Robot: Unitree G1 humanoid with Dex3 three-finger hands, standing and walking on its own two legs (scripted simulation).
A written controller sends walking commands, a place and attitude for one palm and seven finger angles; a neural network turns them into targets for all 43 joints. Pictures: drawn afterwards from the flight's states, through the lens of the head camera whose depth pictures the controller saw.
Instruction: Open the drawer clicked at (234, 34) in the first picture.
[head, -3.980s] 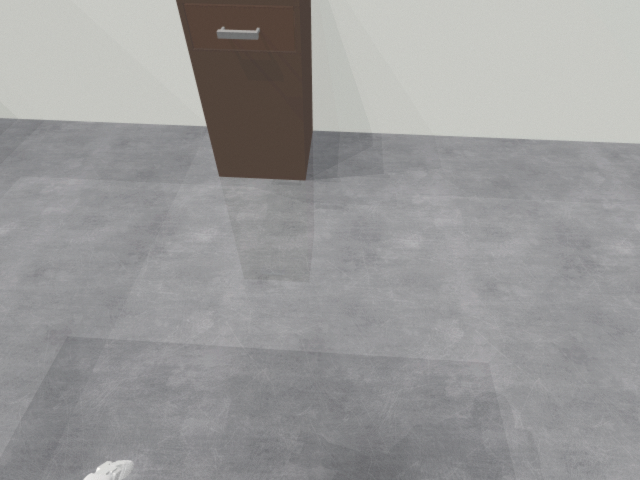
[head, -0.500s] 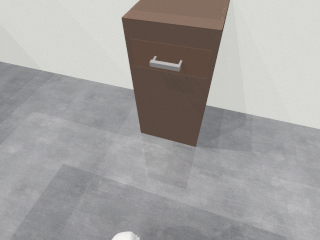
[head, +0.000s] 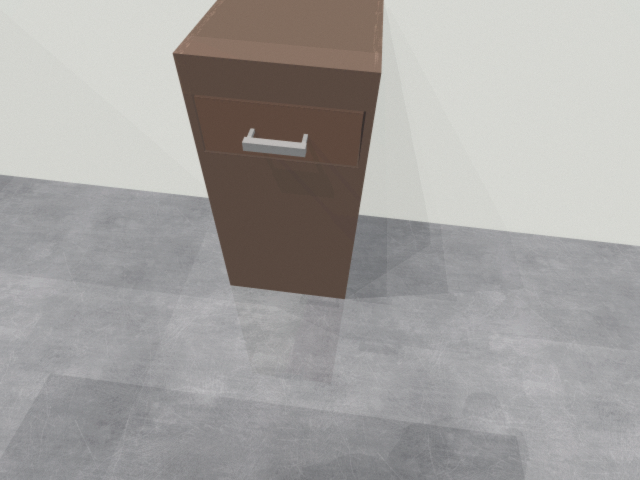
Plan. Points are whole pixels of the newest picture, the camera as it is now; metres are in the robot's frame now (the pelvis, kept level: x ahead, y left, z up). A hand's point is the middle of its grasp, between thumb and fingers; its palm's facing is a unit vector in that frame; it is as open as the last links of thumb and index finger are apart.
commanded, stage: take the last steps up to it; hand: left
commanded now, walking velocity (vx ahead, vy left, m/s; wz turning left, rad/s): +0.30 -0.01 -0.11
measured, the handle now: (276, 141) +0.82 +0.15 -0.07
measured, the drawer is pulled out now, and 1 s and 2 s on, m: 0.00 0.00 0.00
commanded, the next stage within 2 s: come to a stop and stand still in 0.86 s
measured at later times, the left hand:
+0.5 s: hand out of the picture +0.02 +0.16 -0.19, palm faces +0.05 -0.99 -0.13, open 7.3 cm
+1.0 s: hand (246, 357) +0.33 +0.14 -0.17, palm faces -0.06 -0.97 -0.22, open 7.3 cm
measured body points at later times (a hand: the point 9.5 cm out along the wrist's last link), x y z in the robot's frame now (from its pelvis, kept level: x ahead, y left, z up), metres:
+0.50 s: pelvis +0.08 +0.00 -0.01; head +0.10 +0.02 +0.44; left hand +0.02 +0.21 -0.18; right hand +0.11 -0.23 -0.16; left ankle +0.15 +0.11 -0.74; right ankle -0.01 -0.13 -0.74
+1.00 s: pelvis +0.23 -0.03 -0.01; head +0.25 -0.05 +0.43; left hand +0.34 +0.20 -0.15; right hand +0.16 -0.22 -0.19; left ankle +0.16 +0.10 -0.71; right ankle +0.27 -0.12 -0.74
